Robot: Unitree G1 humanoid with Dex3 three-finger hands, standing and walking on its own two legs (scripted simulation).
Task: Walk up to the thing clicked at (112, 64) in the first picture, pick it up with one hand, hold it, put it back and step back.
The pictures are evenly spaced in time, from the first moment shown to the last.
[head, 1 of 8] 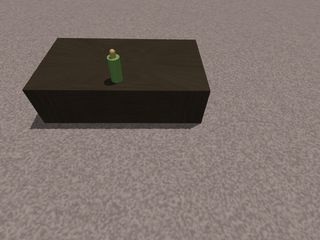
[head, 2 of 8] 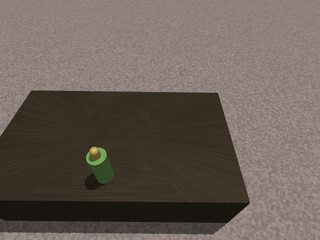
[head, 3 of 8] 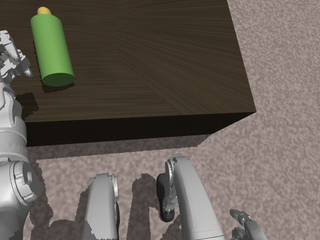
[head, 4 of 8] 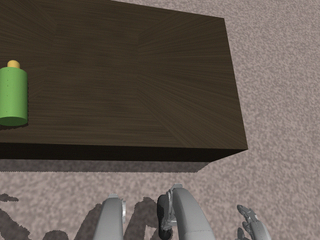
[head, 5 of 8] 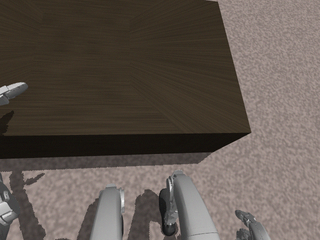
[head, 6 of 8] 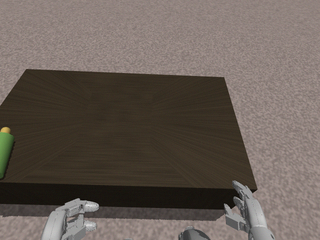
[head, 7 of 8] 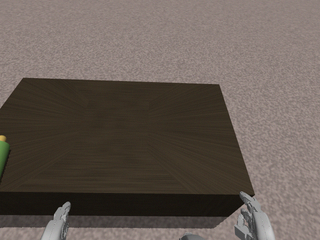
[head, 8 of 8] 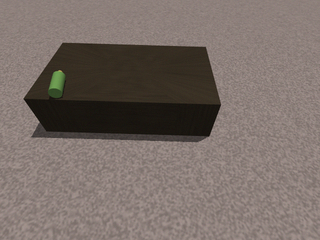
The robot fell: no
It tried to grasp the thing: yes
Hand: left
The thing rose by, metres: 0.01
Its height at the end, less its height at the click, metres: -0.08
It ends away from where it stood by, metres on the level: 0.44
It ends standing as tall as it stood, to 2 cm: no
